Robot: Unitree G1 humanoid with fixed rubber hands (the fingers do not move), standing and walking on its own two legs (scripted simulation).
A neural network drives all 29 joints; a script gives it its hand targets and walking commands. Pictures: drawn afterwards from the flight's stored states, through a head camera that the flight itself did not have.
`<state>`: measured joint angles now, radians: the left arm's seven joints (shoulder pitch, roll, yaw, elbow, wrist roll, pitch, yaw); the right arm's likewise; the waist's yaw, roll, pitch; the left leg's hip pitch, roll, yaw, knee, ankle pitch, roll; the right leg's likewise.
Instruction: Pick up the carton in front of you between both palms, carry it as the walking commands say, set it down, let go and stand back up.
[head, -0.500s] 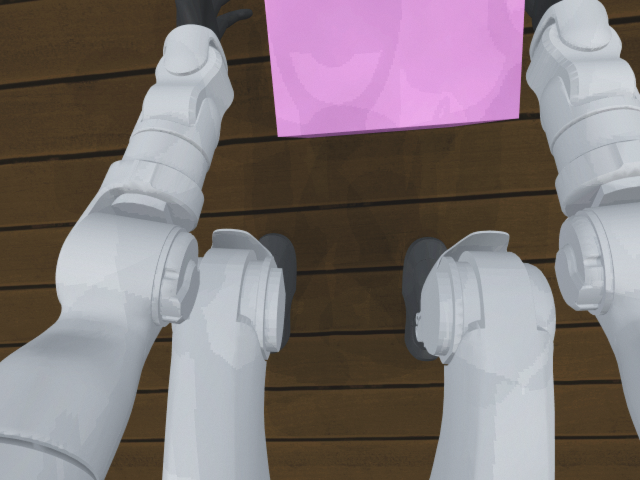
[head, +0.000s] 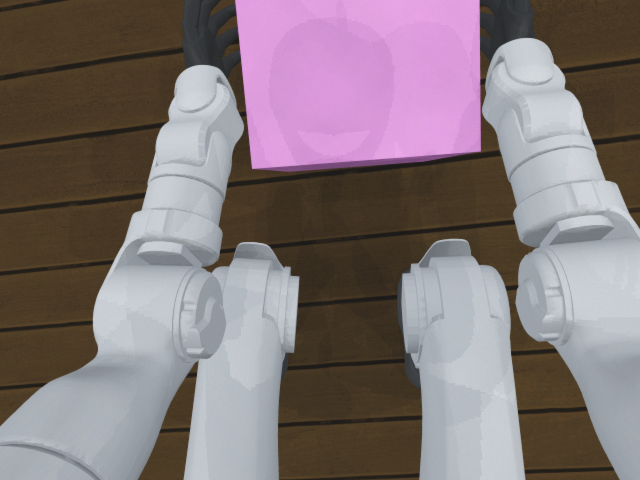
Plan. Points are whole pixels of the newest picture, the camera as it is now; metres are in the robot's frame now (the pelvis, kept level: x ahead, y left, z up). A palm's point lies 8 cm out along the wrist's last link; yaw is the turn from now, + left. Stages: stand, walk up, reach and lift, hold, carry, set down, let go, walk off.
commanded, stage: reach and lift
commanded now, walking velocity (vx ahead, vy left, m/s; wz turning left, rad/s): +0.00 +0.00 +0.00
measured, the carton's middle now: (353, 79) +0.51 -0.02 -0.20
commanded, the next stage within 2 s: none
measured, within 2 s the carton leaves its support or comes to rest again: neither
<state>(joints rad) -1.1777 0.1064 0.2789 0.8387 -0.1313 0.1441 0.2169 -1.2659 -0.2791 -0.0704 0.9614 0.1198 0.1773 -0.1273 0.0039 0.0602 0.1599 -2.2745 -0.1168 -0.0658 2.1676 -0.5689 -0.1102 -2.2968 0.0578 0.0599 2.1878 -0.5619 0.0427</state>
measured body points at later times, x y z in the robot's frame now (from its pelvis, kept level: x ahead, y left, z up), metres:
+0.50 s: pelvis +0.00 +0.01 +0.13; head +0.25 -0.02 +0.50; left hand +0.49 +0.12 +0.06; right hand +0.49 -0.18 +0.05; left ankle +0.12 +0.14 -0.34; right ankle +0.11 -0.13 -0.34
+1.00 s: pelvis +0.05 +0.01 +0.26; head +0.19 -0.01 +0.69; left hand +0.46 +0.13 +0.22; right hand +0.44 -0.17 +0.21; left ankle +0.12 +0.14 -0.34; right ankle +0.11 -0.13 -0.34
